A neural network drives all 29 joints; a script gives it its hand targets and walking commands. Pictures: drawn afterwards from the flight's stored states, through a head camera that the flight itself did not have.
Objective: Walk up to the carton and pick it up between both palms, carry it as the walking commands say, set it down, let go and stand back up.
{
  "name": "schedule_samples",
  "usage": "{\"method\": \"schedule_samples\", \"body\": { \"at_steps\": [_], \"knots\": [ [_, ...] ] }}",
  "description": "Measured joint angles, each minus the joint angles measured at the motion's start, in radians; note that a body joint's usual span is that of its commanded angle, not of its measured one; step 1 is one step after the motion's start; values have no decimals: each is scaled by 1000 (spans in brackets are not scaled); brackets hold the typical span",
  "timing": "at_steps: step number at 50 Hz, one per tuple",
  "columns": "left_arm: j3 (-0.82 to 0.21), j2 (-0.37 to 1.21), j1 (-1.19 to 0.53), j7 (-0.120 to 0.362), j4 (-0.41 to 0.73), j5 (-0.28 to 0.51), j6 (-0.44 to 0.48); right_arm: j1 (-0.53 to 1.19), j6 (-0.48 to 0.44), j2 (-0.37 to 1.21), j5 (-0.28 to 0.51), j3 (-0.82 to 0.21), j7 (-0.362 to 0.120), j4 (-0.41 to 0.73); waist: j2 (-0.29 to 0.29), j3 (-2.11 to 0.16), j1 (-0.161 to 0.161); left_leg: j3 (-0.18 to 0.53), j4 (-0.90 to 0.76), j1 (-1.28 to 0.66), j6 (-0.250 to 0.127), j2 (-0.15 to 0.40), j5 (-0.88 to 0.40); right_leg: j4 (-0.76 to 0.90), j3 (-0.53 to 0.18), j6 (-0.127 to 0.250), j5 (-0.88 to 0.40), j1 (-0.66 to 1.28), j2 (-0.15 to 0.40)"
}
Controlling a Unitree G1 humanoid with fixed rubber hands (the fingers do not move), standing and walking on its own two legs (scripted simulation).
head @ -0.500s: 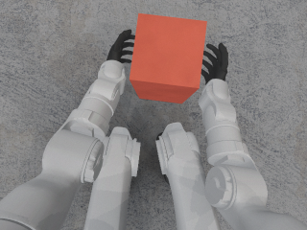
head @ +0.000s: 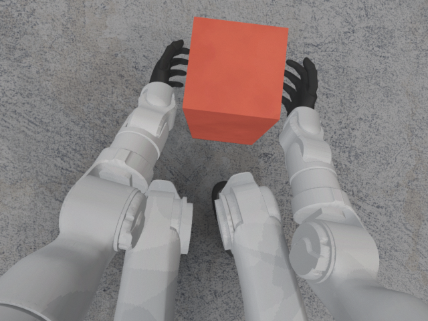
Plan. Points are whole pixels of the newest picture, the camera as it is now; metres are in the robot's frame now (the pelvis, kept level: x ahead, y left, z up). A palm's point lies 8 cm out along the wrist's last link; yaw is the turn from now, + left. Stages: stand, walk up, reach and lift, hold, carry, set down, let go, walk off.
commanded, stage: set down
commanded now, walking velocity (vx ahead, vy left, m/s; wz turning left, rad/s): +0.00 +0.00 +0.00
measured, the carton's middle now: (229, 95) +0.49 -0.08 -0.24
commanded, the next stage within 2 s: none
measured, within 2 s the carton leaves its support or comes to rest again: rests again in 1.28 s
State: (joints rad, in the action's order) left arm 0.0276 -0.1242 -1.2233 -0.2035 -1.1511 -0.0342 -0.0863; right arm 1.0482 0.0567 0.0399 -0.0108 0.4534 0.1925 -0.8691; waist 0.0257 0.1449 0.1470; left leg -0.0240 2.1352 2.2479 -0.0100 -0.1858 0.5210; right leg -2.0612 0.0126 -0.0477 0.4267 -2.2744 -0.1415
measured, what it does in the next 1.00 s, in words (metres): stands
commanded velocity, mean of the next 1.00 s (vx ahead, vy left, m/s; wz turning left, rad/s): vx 0.00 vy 0.00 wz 0.00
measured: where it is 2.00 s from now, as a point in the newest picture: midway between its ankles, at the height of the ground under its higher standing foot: (197, 240)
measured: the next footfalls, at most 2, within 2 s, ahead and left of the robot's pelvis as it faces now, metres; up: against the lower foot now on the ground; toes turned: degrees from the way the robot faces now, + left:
none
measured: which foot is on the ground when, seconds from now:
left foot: down 0.00-1.00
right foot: down 0.00-1.00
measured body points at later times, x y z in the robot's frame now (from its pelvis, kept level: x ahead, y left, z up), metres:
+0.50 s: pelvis +0.00 +0.01 +0.00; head +0.32 +0.02 +0.32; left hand +0.51 +0.05 -0.16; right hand +0.46 -0.19 -0.14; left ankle +0.12 +0.09 -0.35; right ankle +0.15 -0.10 -0.35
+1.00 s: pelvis +0.00 +0.00 +0.00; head +0.32 +0.02 +0.32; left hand +0.51 +0.04 -0.17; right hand +0.45 -0.20 -0.14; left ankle +0.12 +0.09 -0.35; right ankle +0.15 -0.10 -0.35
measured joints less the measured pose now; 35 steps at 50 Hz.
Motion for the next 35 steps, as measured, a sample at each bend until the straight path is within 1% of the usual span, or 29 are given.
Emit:
{"method": "schedule_samples", "body": {
  "at_steps": [2,5,7,11,17,22,26,30,35],
  "knots": [
    [3,-5,-5,7,-14,-18,2,7,-3,3,0,-1,7,-11,2,-5,0,2,3,2,2,1,1,-2,3,2,-1,-2,-1],
    [17,-8,-7,12,-26,-35,9,20,-11,6,-13,6,9,-21,-10,-6,0,5,4,5,1,-3,-1,-1,6,2,0,-2,3],
    [27,-10,-7,17,-31,-37,14,27,-16,11,-29,14,9,-28,-15,-6,3,4,3,6,-1,-4,-3,-1,5,0,1,-2,4],
    [15,-17,-14,22,-45,-23,16,32,-33,19,-52,35,9,-45,-24,-11,11,-1,2,10,-6,-7,-3,-2,0,-2,6,-2,8],
    [32,-5,-25,23,-66,-37,34,21,-50,14,-57,45,-7,-39,-26,-13,8,-7,-4,12,-13,-6,-3,3,-7,-9,9,-3,7],
    [30,-11,-21,35,-68,-49,48,17,-67,17,-63,54,-18,-51,-19,-19,11,-8,-7,13,-15,-4,0,6,-9,-10,11,-5,5],
    [15,-12,-27,34,-72,-44,49,16,-76,14,-59,55,-18,-56,-22,-17,12,-9,-10,14,-15,-5,-2,8,-11,-10,11,-5,6],
    [22,-8,-36,37,-84,-42,55,15,-84,8,-61,56,-18,-64,-21,-14,11,-7,-10,11,-12,-6,0,7,-9,-7,12,-4,7],
    [24,-7,-45,44,-96,-57,62,13,-91,2,-54,57,-22,-73,-11,-15,9,-5,-12,9,-6,-3,3,7,-6,0,10,-7,5]
  ]
}}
